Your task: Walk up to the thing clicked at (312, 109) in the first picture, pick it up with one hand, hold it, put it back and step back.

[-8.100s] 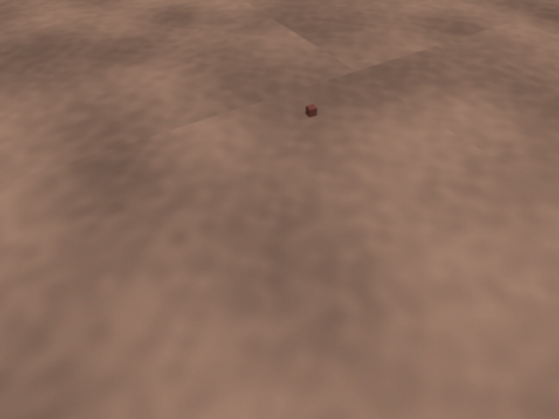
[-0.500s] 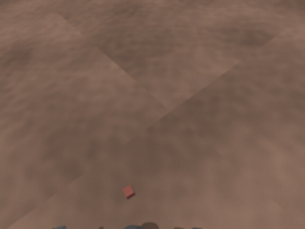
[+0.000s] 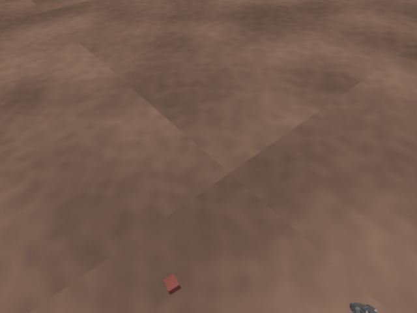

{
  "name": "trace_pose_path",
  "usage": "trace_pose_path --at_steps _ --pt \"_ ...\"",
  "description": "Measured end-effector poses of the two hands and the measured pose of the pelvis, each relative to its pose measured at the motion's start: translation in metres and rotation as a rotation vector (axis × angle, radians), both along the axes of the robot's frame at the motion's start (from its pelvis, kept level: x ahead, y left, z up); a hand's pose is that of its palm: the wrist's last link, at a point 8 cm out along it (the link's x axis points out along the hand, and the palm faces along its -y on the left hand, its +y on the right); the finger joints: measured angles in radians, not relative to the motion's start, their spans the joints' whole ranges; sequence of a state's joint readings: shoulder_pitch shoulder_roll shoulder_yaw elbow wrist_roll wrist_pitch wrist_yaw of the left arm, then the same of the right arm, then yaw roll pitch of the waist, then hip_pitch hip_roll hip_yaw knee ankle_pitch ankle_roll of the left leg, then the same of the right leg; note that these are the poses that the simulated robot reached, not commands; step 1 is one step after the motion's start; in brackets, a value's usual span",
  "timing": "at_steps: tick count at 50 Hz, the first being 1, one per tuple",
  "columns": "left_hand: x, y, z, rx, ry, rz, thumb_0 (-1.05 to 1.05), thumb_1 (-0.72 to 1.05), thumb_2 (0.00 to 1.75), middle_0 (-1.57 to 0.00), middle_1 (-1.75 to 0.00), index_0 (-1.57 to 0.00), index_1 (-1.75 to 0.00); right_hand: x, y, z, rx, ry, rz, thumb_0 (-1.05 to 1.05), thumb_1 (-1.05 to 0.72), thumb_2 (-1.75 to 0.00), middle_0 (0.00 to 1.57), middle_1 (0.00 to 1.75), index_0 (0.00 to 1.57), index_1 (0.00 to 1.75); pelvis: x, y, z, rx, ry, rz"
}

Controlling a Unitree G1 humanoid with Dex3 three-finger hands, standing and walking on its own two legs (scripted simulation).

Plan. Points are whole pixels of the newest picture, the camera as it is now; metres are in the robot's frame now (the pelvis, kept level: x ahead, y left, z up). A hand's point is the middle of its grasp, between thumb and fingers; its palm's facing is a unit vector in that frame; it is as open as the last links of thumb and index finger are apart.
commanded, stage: walk up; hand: left
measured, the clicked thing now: (172, 284) +0.38 +0.23 -0.74
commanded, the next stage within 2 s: stand in 0.32 s
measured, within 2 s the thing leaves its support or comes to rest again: neither
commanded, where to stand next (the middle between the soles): +0.01 +0.01 m, yaw -3 degrees
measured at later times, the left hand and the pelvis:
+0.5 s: hand out of the picture +0.13 +0.26 -0.14, palm faces -0.07 -0.94 -0.34, open 7.4 cm; pelvis +0.02 +0.01 +0.01, yaw -2 degrees
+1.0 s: hand out of the picture +0.06 +0.25 -0.14, palm faces -0.04 -0.93 -0.36, open 7.4 cm; pelvis -0.01 -0.01 +0.02, yaw -1 degrees
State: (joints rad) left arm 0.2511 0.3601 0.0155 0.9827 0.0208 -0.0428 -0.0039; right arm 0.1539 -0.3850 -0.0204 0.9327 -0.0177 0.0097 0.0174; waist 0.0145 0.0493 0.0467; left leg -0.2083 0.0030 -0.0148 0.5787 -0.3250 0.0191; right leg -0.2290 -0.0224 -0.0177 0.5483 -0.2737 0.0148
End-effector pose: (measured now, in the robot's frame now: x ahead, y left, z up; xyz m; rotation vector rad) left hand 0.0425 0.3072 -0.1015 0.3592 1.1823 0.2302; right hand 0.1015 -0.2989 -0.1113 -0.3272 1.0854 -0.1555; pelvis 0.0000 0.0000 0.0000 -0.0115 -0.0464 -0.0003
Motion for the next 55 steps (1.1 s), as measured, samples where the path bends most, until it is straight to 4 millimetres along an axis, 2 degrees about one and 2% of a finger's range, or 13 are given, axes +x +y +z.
trace_pose_path --at_steps 6,14,21,26,35,48,55 --pt "0.021 0.012 0.007 0.021 -0.015 -0.013 0.01 0.9 0.9 -0.21 -0.3 -0.21 -0.3 -0.006 0.008 -0.005 0.021 0.046 -0.022 0.01 -0.91 -0.89 0.2 0.3 0.2 0.3 0.009 0.007 0.003 0.007 0.008 -0.011" --pt "0.058 0.019 0.003 0.014 -0.039 -0.057 0.01 0.9 0.9 -0.21 -0.3 -0.21 -0.3 -0.015 0.012 -0.001 0.004 0.084 -0.072 0.01 -0.91 -0.89 0.2 0.3 0.2 0.3 0.018 0.015 0.004 0.013 0.009 -0.029" --pt "0.081 0.01 -0.003 -0.026 -0.037 -0.07 0.01 0.9 0.9 -0.2 -0.3 -0.21 -0.3 -0.019 0.01 0.007 -0.023 0.104 -0.103 0.01 -0.91 -0.89 0.2 0.3 0.2 0.3 0.021 0.016 0.008 0.012 0.004 -0.028" --pt "0.087 -0.003 -0.005 -0.059 -0.029 -0.08 0.01 0.9 0.9 -0.2 -0.3 -0.21 -0.3 -0.018 0.007 0.012 -0.036 0.101 -0.107 0.01 -0.91 -0.89 0.2 0.3 0.2 0.3 0.016 0.014 0.012 0.013 -0.001 -0.027" --pt "0.069 -0.017 -0.002 -0.074 -0.012 -0.073 0.01 0.9 0.9 -0.21 -0.3 -0.21 -0.3 -0.02 0.005 0.013 -0.018 0.087 -0.1 0.01 -0.91 -0.89 0.2 0.3 0.2 0.3 0.004 0.006 0.015 0.015 -0.014 -0.022" --pt "0.016 -0.015 0.003 -0.033 0.065 -0.009 0.01 0.9 0.9 -0.2 -0.3 -0.21 -0.3 -0.039 -0.003 0.003 0.017 0.131 -0.078 0.01 -0.91 -0.89 0.2 0.3 0.2 0.3 -0.008 -0.007 0.017 0.016 -0.01 -0.01" --pt "0.003 -0.018 0.002 -0.03 0.092 0.008 0.01 0.9 0.9 -0.2 -0.3 -0.21 -0.3 -0.05 -0.01 0.0 0.015 0.165 -0.077 0.01 -0.91 -0.89 0.2 0.3 0.2 0.3 -0.01 -0.014 0.017 0.015 -0.004 -0.006"
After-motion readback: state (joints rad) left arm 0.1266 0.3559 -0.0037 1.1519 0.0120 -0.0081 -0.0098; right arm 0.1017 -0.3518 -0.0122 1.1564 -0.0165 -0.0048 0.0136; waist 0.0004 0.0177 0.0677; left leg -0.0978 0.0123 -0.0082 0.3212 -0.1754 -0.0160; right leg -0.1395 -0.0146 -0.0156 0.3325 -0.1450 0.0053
